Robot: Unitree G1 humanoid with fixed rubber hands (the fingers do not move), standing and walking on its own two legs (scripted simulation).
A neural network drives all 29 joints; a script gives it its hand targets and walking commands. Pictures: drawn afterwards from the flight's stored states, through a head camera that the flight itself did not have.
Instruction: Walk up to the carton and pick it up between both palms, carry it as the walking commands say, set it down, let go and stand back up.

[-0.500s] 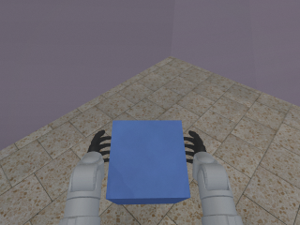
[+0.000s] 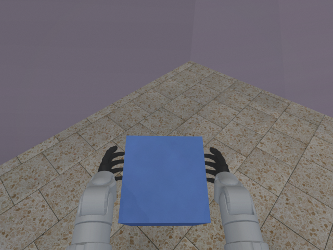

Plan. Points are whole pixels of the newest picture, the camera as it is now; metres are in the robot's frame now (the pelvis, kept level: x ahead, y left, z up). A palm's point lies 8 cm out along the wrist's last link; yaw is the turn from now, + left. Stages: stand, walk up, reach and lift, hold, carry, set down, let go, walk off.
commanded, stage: carry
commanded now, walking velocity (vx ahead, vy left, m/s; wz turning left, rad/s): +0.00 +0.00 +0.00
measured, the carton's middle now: (163, 185) +0.31 +0.00 -0.04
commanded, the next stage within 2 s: hold in 0.08 s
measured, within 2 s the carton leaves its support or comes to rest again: neither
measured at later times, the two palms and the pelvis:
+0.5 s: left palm (98, 166) +0.30 +0.15 +0.07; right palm (216, 173) +0.27 -0.12 +0.07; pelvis -0.01 +0.04 +0.01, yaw -14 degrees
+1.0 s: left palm (102, 166) +0.31 +0.15 +0.06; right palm (220, 173) +0.28 -0.13 +0.07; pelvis +0.01 +0.04 +0.01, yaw -12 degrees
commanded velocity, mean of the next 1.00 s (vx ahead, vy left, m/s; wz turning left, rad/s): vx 0.00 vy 0.00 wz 0.00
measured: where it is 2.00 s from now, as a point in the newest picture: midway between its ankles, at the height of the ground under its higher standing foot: outside the picture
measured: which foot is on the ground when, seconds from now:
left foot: down 0.00-1.00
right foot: down 0.00-1.00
